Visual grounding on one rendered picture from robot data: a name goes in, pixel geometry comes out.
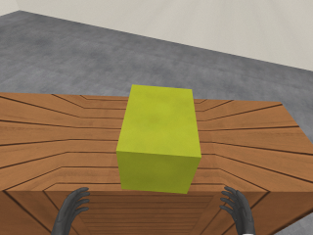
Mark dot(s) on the carton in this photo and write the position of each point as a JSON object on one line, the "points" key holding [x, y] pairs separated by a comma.
{"points": [[158, 148]]}

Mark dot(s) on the right robot hand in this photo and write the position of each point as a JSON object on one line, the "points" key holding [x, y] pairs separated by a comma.
{"points": [[241, 212]]}

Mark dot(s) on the left robot hand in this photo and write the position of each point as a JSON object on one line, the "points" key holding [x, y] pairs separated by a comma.
{"points": [[69, 211]]}

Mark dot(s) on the pedestal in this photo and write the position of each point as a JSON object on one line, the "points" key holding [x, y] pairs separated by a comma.
{"points": [[53, 144]]}

